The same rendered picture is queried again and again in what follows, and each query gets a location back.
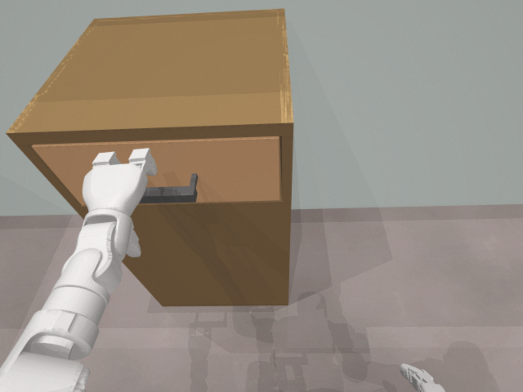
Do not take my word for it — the cabinet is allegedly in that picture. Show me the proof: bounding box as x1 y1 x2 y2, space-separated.
6 8 293 306

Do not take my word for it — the left robot hand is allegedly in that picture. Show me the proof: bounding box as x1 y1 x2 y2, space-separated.
83 148 157 257

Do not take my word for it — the drawer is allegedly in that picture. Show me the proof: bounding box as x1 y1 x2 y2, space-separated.
32 136 280 205

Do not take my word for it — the handle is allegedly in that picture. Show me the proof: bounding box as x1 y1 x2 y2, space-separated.
139 174 198 203

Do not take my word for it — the left robot upper arm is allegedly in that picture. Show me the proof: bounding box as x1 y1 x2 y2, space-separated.
0 352 91 392

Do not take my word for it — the right robot hand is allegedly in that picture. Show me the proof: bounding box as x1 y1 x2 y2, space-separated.
400 363 445 392

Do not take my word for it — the left robot forearm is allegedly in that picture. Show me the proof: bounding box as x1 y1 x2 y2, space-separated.
0 209 132 385

